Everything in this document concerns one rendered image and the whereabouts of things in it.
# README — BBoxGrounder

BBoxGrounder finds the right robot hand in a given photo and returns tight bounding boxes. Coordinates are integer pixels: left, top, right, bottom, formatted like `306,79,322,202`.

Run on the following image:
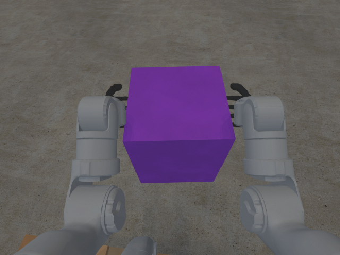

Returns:
226,83,251,127

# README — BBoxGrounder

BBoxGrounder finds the robot right upper arm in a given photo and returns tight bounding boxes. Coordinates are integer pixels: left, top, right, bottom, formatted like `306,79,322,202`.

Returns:
240,184,340,255

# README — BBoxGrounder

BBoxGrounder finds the left robot hand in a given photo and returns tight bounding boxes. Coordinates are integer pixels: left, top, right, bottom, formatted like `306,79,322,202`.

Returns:
106,84,128,128

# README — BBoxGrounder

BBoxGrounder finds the robot right forearm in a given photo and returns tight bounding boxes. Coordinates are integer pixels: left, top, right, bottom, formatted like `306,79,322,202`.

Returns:
234,96,305,219

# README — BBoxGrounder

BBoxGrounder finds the robot left forearm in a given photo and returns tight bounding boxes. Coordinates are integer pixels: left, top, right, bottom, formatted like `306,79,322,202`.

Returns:
64,96,126,215

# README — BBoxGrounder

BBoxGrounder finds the carton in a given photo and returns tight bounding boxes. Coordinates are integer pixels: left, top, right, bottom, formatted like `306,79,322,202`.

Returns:
123,66,236,183

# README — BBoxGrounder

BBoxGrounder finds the robot left upper arm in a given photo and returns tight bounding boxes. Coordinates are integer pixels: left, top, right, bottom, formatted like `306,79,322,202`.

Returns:
14,185,126,255

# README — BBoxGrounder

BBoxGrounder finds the robot left thigh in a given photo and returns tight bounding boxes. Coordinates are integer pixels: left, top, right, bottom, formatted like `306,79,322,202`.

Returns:
121,236,157,255

